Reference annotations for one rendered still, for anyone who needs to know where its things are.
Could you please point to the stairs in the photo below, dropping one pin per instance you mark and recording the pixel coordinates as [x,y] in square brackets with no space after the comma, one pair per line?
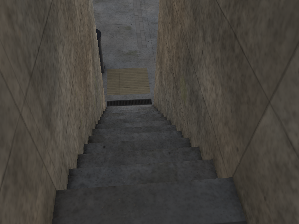
[136,144]

